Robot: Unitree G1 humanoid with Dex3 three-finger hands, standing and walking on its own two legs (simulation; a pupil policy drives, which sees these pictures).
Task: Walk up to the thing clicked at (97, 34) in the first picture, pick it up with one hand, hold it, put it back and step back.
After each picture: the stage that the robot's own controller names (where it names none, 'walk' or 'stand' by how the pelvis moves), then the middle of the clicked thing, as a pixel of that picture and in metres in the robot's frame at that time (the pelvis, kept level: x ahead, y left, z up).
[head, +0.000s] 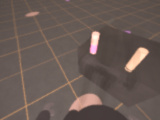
stand; (94, 43) +0.76 -0.01 -0.05
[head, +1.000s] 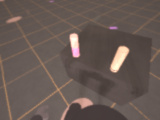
walk; (75, 46) +0.64 +0.21 -0.03
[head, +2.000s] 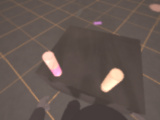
stand; (53, 65) +0.36 +0.30 -0.03
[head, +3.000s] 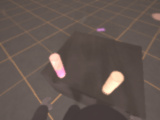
stand; (58, 66) +0.39 +0.27 -0.04
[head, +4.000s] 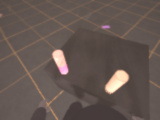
stand; (61, 63) +0.41 +0.25 -0.04
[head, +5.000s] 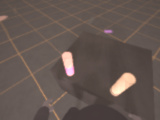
stand; (68, 65) +0.42 +0.20 -0.05
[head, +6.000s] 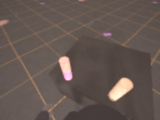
stand; (66, 69) +0.39 +0.21 -0.06
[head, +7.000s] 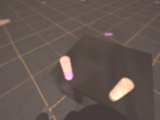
stand; (67, 69) +0.39 +0.21 -0.06
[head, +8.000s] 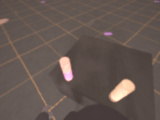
stand; (66, 70) +0.38 +0.21 -0.06
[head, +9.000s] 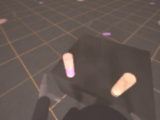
rise first; (69, 66) +0.41 +0.20 -0.05
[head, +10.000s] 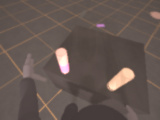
go down; (63, 62) +0.42 +0.19 -0.03
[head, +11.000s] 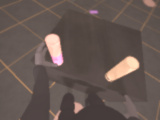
close in; (55, 52) +0.45 +0.19 +0.03
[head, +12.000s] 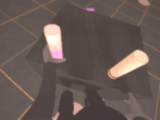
close; (55, 46) +0.45 +0.18 +0.08
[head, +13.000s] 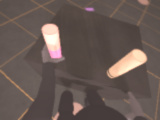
close; (54, 46) +0.46 +0.18 +0.08
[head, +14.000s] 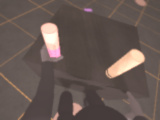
close; (53, 45) +0.47 +0.19 +0.08
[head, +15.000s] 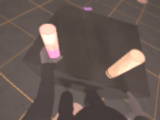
lift; (52, 46) +0.46 +0.19 +0.08
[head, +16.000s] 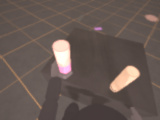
hold; (64, 61) +0.33 +0.15 +0.15
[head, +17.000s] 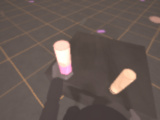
hold; (64, 62) +0.32 +0.16 +0.15
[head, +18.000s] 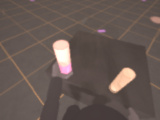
hold; (64, 61) +0.33 +0.16 +0.14
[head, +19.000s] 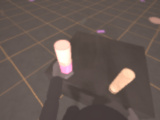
hold; (65, 61) +0.33 +0.15 +0.15
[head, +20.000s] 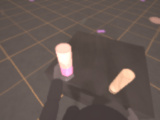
hold; (66, 64) +0.32 +0.15 +0.13
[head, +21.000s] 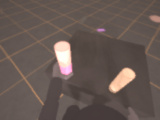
hold; (65, 62) +0.33 +0.15 +0.13
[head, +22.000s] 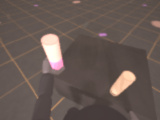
crouch; (55, 57) +0.32 +0.21 +0.19
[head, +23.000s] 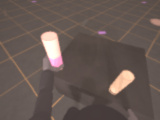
lower; (54, 54) +0.35 +0.22 +0.17
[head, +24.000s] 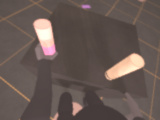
lower; (47, 43) +0.48 +0.22 +0.08
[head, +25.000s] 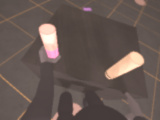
lower; (51, 46) +0.46 +0.20 +0.08
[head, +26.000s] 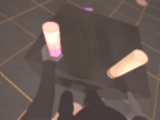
lower; (54, 44) +0.47 +0.19 +0.09
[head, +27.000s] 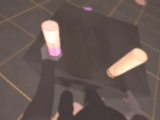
lower; (53, 43) +0.47 +0.19 +0.09
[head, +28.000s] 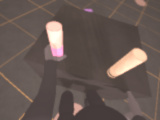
open; (56, 44) +0.47 +0.17 +0.09
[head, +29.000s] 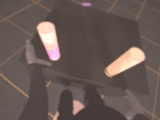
withdraw; (51, 45) +0.47 +0.18 +0.08
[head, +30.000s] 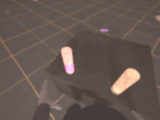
sink last; (68, 61) +0.43 +0.18 +0.01
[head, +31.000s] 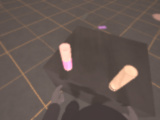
stand; (66, 58) +0.44 +0.19 +0.01
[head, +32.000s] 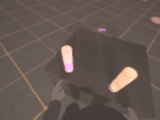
stand; (68, 60) +0.44 +0.19 +0.00
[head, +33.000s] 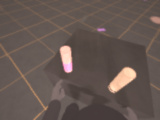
stand; (67, 60) +0.43 +0.19 +0.00
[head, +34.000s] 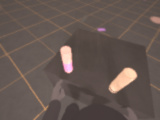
stand; (67, 60) +0.43 +0.19 +0.00
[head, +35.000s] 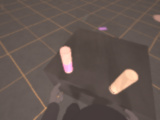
stand; (67, 61) +0.43 +0.19 +0.00
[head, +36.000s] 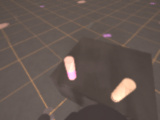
stand; (70, 69) +0.41 +0.18 -0.05
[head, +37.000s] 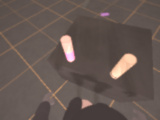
walk; (68, 50) +0.50 +0.19 -0.02
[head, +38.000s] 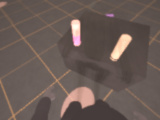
walk; (76, 34) +0.72 +0.17 -0.02
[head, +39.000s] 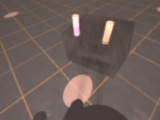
stand; (76, 25) +1.02 +0.26 -0.03
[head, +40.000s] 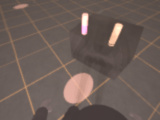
stand; (84, 24) +1.07 +0.14 -0.05
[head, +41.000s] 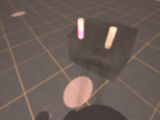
stand; (80, 29) +1.05 +0.17 -0.06
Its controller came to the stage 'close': yes
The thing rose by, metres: 0.21
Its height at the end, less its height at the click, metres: +0.00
